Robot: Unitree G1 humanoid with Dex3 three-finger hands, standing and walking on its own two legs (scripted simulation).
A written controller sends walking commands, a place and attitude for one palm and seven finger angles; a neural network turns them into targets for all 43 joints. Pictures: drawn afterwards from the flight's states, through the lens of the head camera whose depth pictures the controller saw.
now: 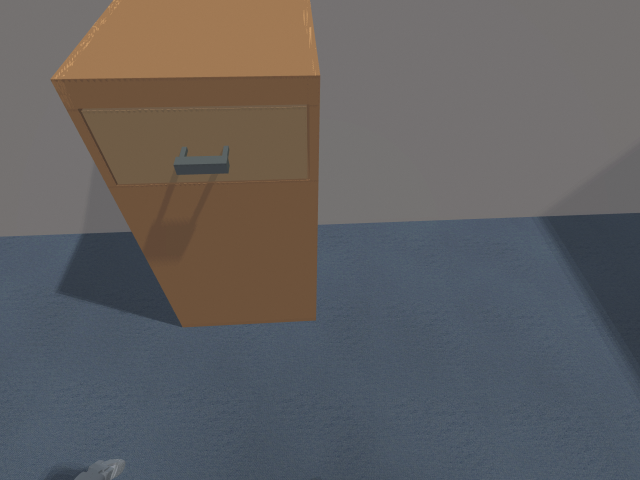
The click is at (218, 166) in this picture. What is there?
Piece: drawer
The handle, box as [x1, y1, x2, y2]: [174, 146, 229, 174]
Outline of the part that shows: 228,146 223,147 223,152 221,156 187,157 187,149 186,147 182,147 179,156 176,157 174,161 176,173 191,174 228,172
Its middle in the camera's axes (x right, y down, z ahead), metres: -0.24 -0.16 +0.78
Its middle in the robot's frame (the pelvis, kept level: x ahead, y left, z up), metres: +0.68 +0.28 -0.01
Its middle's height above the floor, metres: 0.76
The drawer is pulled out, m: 0.00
